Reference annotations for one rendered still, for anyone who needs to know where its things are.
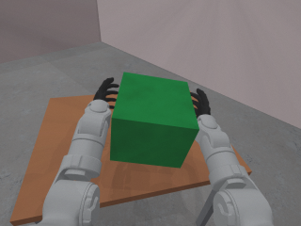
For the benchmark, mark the right robot hand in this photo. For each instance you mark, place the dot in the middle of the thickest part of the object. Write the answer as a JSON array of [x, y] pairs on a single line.
[[202, 104]]

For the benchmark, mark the carton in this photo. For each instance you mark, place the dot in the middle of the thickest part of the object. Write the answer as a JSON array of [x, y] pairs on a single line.
[[153, 122]]

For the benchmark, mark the table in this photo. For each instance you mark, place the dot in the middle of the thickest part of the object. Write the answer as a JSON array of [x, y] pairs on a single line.
[[119, 182]]

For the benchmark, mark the robot right upper arm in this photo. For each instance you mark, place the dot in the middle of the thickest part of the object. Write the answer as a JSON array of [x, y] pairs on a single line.
[[241, 207]]

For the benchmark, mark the left robot hand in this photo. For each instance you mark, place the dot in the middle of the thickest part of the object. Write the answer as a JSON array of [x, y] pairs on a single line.
[[103, 91]]

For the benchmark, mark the robot left upper arm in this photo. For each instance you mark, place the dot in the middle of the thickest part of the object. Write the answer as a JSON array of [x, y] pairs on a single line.
[[71, 203]]

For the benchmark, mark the robot right forearm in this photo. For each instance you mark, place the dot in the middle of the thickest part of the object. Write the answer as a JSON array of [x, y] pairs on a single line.
[[223, 165]]

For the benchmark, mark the robot left forearm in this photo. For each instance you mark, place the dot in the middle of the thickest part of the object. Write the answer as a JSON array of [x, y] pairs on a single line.
[[83, 161]]

